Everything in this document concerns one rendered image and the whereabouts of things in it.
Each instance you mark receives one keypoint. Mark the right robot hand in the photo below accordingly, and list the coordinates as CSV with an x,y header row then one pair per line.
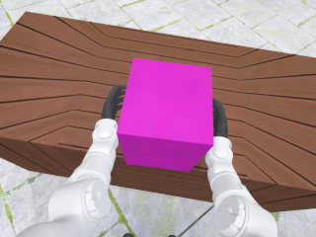
x,y
220,124

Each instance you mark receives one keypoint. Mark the left robot forearm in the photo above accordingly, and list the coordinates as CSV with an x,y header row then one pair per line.
x,y
100,158

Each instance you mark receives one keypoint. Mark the left robot hand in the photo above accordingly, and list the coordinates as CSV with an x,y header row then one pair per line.
x,y
111,106

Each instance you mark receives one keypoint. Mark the carton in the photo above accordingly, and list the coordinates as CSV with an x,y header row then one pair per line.
x,y
166,119

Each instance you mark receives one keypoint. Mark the right robot upper arm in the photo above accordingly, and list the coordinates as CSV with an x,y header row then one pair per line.
x,y
238,217

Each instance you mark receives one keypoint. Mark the left robot upper arm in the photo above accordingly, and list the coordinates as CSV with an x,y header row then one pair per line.
x,y
75,210

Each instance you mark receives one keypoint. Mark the pedestal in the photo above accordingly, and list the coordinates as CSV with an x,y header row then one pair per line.
x,y
56,74

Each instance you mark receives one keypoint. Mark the right robot forearm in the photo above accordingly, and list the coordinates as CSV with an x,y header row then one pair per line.
x,y
221,174

